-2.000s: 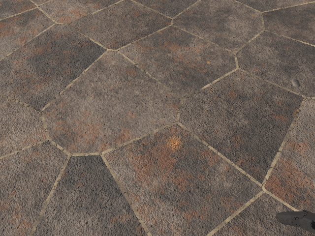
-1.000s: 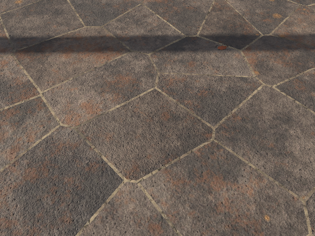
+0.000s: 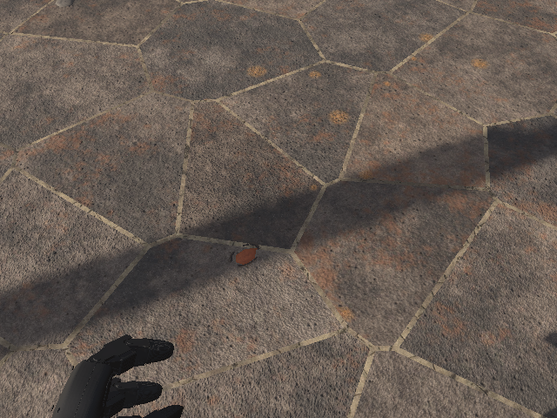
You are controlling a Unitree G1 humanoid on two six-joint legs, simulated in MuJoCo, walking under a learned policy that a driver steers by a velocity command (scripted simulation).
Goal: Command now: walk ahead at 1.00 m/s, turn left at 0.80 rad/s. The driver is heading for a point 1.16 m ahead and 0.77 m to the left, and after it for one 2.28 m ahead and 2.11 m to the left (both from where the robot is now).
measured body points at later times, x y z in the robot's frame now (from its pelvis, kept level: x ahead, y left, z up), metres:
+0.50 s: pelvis +0.45 +0.03 -0.03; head +0.49 +0.05 +0.42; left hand +0.28 +0.27 -0.15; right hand +0.81 -0.05 -0.07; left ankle +0.61 +0.15 -0.72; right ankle +0.29 -0.17 -0.72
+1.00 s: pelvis +0.75 +0.13 -0.02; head +0.76 +0.14 +0.43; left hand +0.66 +0.45 -0.08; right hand +1.07 +0.05 -0.10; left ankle +0.62 +0.14 -0.72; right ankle +0.90 +0.11 -0.74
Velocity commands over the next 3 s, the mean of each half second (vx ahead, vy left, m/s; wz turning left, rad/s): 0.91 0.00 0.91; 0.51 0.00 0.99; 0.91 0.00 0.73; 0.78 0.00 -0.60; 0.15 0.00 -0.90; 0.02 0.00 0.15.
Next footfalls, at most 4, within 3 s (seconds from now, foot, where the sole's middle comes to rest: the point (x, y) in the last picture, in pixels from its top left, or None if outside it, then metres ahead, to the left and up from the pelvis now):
0.12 right None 0.32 -0.16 -0.78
0.52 left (193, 360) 0.65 0.16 -0.78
0.96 right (197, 268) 0.92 0.14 -0.78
1.46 left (41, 297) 0.88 0.57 -0.78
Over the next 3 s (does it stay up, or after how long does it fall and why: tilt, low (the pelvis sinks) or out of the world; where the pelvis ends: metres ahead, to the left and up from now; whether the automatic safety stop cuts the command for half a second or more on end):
stays up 1.10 1.04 0.00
